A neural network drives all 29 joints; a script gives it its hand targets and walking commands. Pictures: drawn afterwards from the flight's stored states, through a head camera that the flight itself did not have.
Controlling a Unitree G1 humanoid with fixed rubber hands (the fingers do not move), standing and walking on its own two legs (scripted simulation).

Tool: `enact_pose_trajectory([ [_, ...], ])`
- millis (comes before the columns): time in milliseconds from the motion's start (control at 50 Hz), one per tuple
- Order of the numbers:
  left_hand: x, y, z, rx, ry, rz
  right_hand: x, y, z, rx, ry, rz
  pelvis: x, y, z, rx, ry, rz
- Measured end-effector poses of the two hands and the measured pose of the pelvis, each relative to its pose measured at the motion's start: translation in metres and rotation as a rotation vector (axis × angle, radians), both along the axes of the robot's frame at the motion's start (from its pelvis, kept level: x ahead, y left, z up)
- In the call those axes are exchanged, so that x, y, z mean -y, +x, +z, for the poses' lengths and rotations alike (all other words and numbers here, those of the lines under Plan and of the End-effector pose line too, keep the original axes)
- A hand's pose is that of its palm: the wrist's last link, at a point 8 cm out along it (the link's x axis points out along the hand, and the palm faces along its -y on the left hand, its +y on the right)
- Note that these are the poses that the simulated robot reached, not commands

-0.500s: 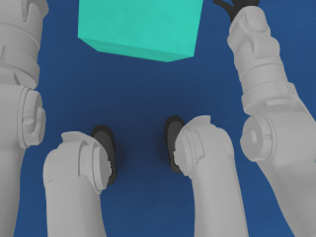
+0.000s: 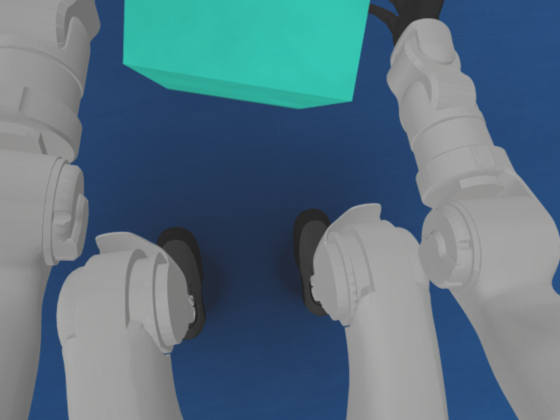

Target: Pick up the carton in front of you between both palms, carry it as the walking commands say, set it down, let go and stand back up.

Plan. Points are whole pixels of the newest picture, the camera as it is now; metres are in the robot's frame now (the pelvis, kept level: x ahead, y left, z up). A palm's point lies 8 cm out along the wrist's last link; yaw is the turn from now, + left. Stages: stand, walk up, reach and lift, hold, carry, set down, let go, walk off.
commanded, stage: reach and lift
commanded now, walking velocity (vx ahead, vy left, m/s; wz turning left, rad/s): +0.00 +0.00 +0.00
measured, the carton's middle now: (247, 6) +0.55 -0.01 -0.25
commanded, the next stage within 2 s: none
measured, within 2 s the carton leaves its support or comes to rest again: leaves its support in 0.44 s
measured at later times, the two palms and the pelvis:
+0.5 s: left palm out of the picture +0.57 +0.14 -0.17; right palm out of the picture +0.54 -0.17 -0.15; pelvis +0.00 +0.01 -0.01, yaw +0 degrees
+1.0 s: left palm out of the picture +0.51 +0.15 +0.04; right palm out of the picture +0.49 -0.15 +0.03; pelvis -0.01 -0.01 +0.10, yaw +4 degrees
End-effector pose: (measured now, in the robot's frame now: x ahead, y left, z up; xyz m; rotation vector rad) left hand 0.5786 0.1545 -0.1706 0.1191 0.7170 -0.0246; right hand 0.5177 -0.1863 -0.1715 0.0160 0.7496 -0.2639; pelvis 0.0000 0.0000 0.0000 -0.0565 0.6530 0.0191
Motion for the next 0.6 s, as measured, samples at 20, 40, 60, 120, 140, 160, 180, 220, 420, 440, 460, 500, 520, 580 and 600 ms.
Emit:
enact_pose_trajectory([
  [20,0.001,-0.001,0.000,-0.002,-0.001,-0.001,-0.001,0.000,0.000,0.001,0.000,0.002,0.000,-0.001,0.001,0.000,0.000,0.000],
  [40,0.002,-0.001,0.000,-0.003,-0.002,-0.002,-0.002,-0.001,0.000,0.002,0.001,0.005,0.000,-0.002,0.001,0.000,0.000,0.000],
  [60,0.003,-0.002,0.000,-0.004,-0.004,-0.006,-0.003,0.000,0.001,0.003,0.002,0.011,0.000,-0.003,0.001,0.001,0.000,0.000],
  [120,0.014,-0.003,-0.001,-0.005,-0.019,-0.027,-0.011,0.004,0.002,0.013,0.011,0.032,0.000,-0.005,0.003,0.007,0.001,0.001],
  [140,0.018,-0.003,-0.002,-0.003,-0.022,-0.029,-0.015,0.006,0.002,0.016,0.017,0.040,0.000,-0.006,0.003,0.009,0.002,0.000],
  [160,0.019,-0.003,-0.002,0.001,-0.020,-0.025,-0.019,0.008,0.003,0.017,0.021,0.047,0.000,-0.007,0.003,0.012,0.002,0.000],
  [180,0.020,-0.003,-0.002,0.001,-0.016,-0.020,-0.020,0.009,0.003,0.013,0.015,0.034,0.000,-0.007,0.004,0.015,0.001,0.000],
  [220,0.020,-0.001,-0.001,-0.003,-0.009,-0.024,-0.020,0.010,0.003,0.009,0.011,0.023,0.000,-0.008,0.004,0.018,-0.001,0.000],
  [420,0.020,0.000,-0.001,-0.023,-0.029,-0.042,-0.018,0.022,0.009,-0.017,0.019,0.050,-0.005,0.000,-0.009,-0.003,-0.005,0.007],
  [440,0.020,-0.001,-0.001,-0.021,-0.031,-0.039,-0.018,0.023,0.011,-0.013,0.021,0.048,-0.005,0.001,-0.010,-0.008,-0.004,0.006],
  [460,0.019,-0.003,-0.001,-0.018,-0.032,-0.035,-0.019,0.024,0.013,-0.010,0.024,0.044,-0.005,0.002,-0.010,-0.013,-0.003,0.007],
  [500,0.019,-0.007,0.000,-0.014,-0.035,-0.022,-0.020,0.023,0.019,-0.003,0.026,0.034,-0.005,0.004,-0.010,-0.023,-0.003,0.010],
  [520,0.019,-0.010,0.003,-0.011,-0.034,-0.014,-0.020,0.021,0.023,0.003,0.024,0.027,-0.005,0.005,-0.009,-0.028,-0.003,0.013],
  [580,0.018,-0.018,0.020,0.003,-0.030,0.028,-0.026,0.014,0.039,0.025,0.024,-0.005,-0.003,0.006,-0.004,-0.042,0.000,0.023],
  [600,0.016,-0.020,0.029,0.010,-0.035,0.036,-0.027,0.011,0.046,0.033,0.030,-0.007,-0.001,0.006,-0.001,-0.047,0.003,0.026],
])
